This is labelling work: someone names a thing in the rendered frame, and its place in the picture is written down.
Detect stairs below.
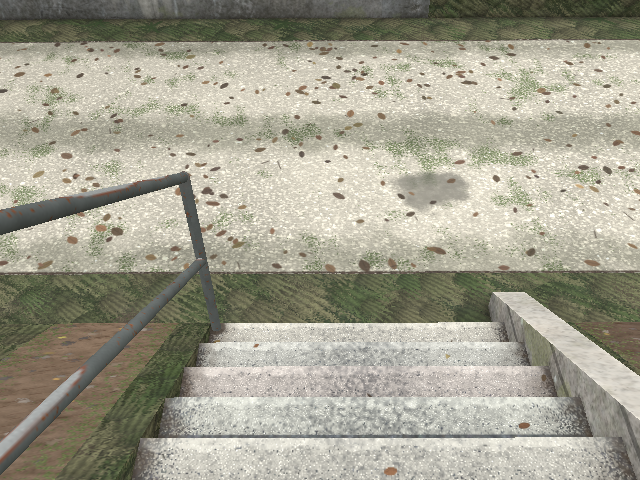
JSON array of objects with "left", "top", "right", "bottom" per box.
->
[{"left": 132, "top": 322, "right": 637, "bottom": 480}]

